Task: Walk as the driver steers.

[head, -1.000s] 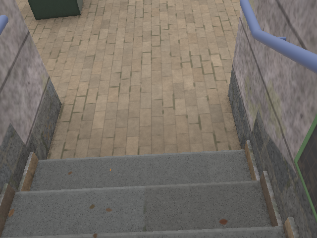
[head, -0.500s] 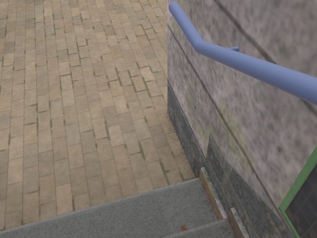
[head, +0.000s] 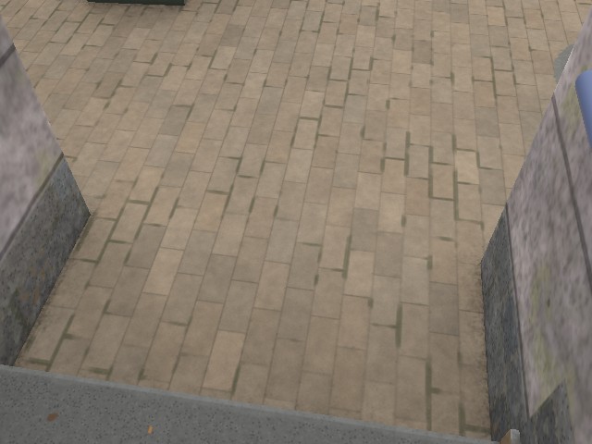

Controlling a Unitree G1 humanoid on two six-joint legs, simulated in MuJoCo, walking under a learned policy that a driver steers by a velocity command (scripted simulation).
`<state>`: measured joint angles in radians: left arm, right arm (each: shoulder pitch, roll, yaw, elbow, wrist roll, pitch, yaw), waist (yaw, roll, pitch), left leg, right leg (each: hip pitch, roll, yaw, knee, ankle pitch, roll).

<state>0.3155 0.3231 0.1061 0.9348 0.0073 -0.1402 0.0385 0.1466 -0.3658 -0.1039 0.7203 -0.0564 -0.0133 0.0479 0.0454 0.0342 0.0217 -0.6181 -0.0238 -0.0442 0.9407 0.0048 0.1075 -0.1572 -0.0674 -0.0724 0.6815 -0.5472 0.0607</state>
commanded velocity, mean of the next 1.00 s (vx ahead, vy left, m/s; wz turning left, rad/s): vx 0.91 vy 0.00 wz -0.20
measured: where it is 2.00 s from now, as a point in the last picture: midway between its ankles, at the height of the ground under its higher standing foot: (348, 244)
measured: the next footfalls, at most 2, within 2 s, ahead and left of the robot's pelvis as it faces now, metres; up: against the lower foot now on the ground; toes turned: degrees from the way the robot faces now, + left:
left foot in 0.16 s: +0.20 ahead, +0.08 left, -0.15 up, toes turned +12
right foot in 0.50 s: +0.53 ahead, +0.01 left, -0.31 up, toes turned +11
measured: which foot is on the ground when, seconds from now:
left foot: up 0.00-0.14, down 0.16-0.48, up 0.50-0.84, down 0.86-1.00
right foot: down 0.00-0.14, up 0.16-0.48, down 0.50-0.86, up 0.88-1.00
